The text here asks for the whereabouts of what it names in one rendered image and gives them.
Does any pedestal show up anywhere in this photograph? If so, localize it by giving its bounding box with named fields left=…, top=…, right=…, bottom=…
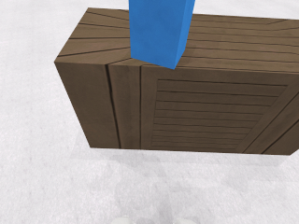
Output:
left=54, top=7, right=299, bottom=156

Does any carton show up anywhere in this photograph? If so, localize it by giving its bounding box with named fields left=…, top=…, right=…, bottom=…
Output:
left=128, top=0, right=195, bottom=70

